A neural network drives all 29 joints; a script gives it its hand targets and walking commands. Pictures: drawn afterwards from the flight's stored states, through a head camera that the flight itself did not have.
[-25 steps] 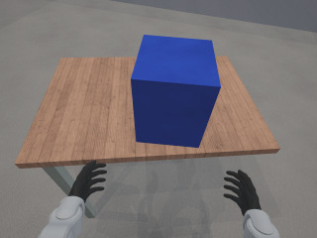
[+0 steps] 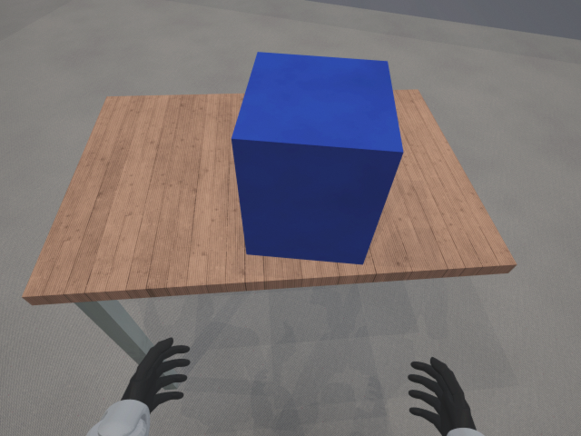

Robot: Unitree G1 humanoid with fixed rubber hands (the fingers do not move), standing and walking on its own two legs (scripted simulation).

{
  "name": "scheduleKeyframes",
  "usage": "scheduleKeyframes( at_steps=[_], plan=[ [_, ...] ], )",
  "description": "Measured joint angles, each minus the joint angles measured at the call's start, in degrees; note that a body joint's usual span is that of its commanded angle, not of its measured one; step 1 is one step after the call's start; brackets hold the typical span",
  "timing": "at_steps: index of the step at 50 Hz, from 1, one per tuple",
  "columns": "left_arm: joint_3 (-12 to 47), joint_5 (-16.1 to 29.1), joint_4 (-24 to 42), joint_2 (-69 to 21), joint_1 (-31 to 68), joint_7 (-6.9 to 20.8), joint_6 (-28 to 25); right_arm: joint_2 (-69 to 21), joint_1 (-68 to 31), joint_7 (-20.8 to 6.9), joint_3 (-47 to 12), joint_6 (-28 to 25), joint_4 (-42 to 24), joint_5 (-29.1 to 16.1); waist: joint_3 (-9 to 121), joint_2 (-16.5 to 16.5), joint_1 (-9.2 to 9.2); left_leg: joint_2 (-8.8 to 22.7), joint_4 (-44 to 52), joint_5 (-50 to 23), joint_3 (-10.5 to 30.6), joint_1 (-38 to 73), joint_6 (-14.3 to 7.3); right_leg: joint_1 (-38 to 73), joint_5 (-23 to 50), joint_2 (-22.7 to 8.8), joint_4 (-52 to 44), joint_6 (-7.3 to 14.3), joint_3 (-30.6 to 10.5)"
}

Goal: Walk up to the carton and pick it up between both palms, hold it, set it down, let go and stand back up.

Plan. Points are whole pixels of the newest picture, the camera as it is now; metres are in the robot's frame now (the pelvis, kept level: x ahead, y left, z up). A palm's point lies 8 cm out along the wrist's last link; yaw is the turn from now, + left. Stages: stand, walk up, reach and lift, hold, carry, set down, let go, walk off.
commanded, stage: set down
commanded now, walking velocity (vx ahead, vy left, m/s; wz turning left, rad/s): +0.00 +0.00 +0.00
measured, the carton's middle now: (312, 163) +0.50 +0.03 +0.08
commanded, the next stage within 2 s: let go in 1.42 s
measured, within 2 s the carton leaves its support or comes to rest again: neither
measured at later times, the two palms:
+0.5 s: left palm (148, 416) +0.14 +0.21 -0.07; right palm out of the picture +0.14 -0.20 -0.07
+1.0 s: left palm (152, 422) +0.14 +0.22 -0.10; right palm out of the picture +0.14 -0.21 -0.12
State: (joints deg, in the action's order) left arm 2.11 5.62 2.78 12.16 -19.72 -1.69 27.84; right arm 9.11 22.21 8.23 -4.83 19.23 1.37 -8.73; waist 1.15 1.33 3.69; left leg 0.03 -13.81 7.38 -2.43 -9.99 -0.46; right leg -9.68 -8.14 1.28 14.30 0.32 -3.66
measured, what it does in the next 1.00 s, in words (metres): stands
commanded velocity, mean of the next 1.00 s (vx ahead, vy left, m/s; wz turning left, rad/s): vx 0.00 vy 0.00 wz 0.00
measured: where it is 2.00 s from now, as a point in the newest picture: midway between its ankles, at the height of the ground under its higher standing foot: outside the picture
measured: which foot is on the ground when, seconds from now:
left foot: down 0.00-1.00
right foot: down 0.00-1.00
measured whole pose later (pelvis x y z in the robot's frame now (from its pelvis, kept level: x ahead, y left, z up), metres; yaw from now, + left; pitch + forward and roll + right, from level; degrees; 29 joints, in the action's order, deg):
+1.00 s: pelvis -0.01 -0.01 +0.00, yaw +2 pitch +6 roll +0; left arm -1.1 -0.4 -24.0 10.0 -4.7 -0.5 34.0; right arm 7.9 8.6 5.7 -1.4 17.5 32.4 -3.0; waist -1.5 0.9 1.4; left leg 0.5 -19.4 8.8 -0.3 -16.9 0.3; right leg -15.5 -9.9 1.7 19.2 1.1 -1.3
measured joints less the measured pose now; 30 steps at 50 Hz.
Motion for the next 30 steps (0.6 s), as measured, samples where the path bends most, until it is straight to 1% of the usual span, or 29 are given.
scheduleKeyframes(
  at_steps=[7, 12, 22, 30],
  plan=[
    [0.6, -0.4, -1.3, 0.1, -2.0, -0.1, -0.5, -0.1, 1.9, -0.4, 0.4, -0.9, 1.9, 0.8, -0.6, -0.1, 0.02, 0.0, -0.1, -0.1, 0.2, -0.6, 0.1, -0.6, 0.0, 0.0, 0.2, 0.1, 0.2],
    [0.6, -0.6, -3.1, 0.0, -1.8, -0.3, -0.5, -0.5, 2.1, -0.8, 0.6, -1.3, 3.9, 1.7, -1.0, -0.1, -0.34, 0.0, -0.3, -0.2, 0.3, -1.2, 0.1, -1.3, -0.2, 0.0, 0.8, 0.2, 0.4],
    [0.1, -1.6, -8.0, -0.6, 2.5, -0.7, 1.9, -1.2, -0.5, -1.4, 1.0, -0.6, 8.6, 3.2, -2.0, 0.0, -1.09, 0.1, -1.0, 0.1, 0.3, -2.2, 0.3, -2.4, -0.6, 0.1, 1.7, 0.3, 0.5],
    [-0.8, -3.2, -12.6, -1.8, 5.8, -0.2, 3.9, -0.8, -3.9, -1.7, 1.4, -0.4, 13.8, 3.8, -2.2, -0.3, -1.48, 0.1, -1.6, 0.6, 0.6, -2.7, 0.2, -2.4, -0.9, 0.1, 1.7, 0.3, 0.9]
  ],
)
